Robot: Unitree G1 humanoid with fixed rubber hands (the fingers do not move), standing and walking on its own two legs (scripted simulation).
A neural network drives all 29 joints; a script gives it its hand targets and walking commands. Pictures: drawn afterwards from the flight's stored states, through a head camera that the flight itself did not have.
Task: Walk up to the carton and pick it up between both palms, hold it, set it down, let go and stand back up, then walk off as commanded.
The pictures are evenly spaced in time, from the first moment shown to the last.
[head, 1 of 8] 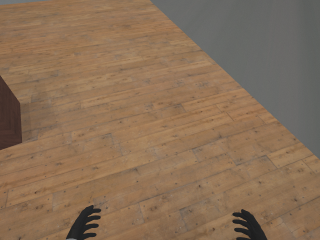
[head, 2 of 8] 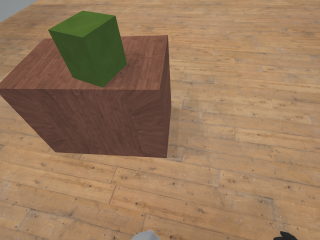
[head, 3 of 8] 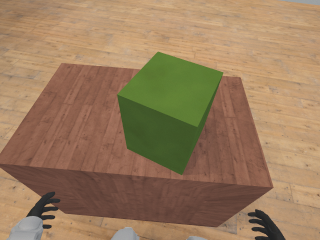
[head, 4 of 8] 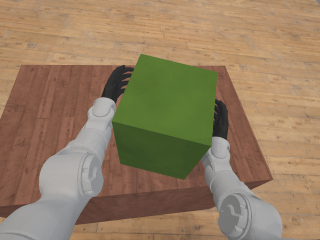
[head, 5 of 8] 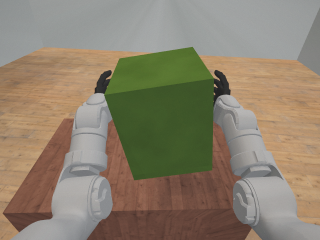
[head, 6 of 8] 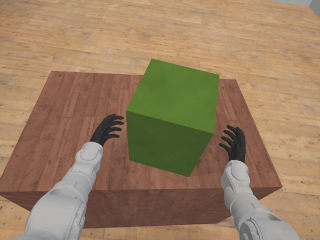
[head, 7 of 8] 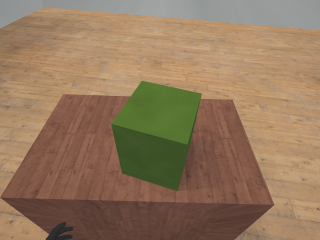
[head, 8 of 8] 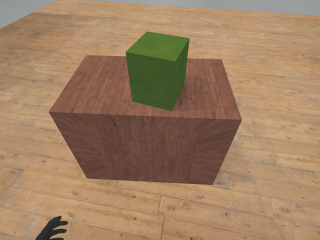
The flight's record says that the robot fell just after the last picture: no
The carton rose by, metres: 0.23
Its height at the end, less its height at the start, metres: +0.00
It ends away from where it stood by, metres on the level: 0.04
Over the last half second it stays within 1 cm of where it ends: yes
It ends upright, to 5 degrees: yes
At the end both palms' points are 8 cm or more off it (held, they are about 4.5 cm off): yes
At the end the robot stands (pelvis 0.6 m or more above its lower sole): yes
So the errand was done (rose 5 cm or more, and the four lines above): yes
